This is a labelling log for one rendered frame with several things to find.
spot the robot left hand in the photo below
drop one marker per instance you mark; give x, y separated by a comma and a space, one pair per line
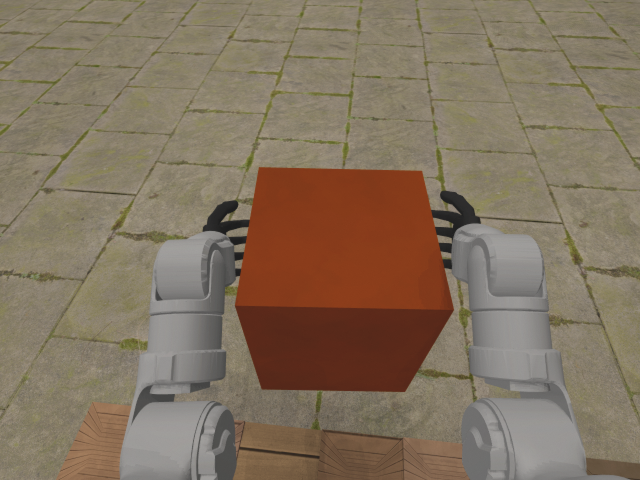
213, 224

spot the robot right hand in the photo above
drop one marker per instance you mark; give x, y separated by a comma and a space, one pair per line
467, 217

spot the robot left forearm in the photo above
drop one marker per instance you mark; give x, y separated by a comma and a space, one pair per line
185, 328

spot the carton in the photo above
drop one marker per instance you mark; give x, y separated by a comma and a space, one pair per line
342, 285

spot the right robot upper arm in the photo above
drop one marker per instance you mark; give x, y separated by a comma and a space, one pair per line
522, 439

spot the robot right forearm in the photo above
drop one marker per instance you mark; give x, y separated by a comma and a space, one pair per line
512, 346

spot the left robot upper arm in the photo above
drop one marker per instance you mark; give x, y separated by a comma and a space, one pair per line
188, 440

